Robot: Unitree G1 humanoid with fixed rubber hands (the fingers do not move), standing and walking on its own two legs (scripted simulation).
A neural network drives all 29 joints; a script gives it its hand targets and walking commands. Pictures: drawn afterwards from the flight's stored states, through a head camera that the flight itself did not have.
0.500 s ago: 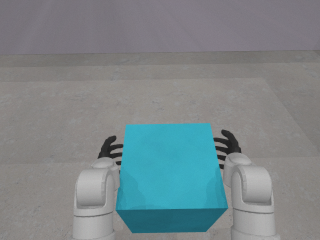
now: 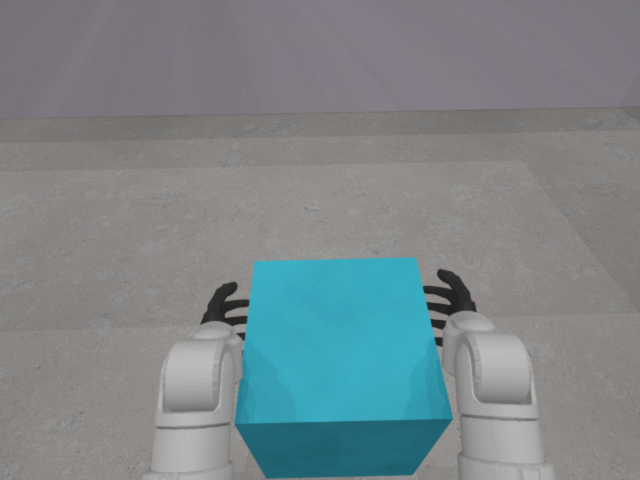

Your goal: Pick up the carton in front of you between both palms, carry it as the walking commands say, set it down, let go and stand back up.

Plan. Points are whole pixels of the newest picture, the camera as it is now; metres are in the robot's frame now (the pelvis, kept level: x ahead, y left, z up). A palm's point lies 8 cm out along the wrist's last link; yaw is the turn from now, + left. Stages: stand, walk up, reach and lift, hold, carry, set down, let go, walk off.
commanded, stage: carry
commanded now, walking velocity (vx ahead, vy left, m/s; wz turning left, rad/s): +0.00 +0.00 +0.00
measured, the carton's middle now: (337, 373) +0.28 +0.00 -0.02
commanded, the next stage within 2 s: hold in 0.80 s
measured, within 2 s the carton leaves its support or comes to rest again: neither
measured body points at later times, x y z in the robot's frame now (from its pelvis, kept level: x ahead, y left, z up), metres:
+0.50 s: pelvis -0.03 +0.00 +0.00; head -0.05 +0.00 +0.45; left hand +0.27 +0.14 +0.03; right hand +0.28 -0.15 +0.03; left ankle -0.03 +0.10 -0.74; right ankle -0.02 -0.11 -0.74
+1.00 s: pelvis -0.04 +0.00 +0.01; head -0.07 -0.01 +0.46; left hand +0.26 +0.14 +0.04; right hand +0.26 -0.16 +0.04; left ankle -0.03 +0.11 -0.74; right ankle -0.02 -0.12 -0.74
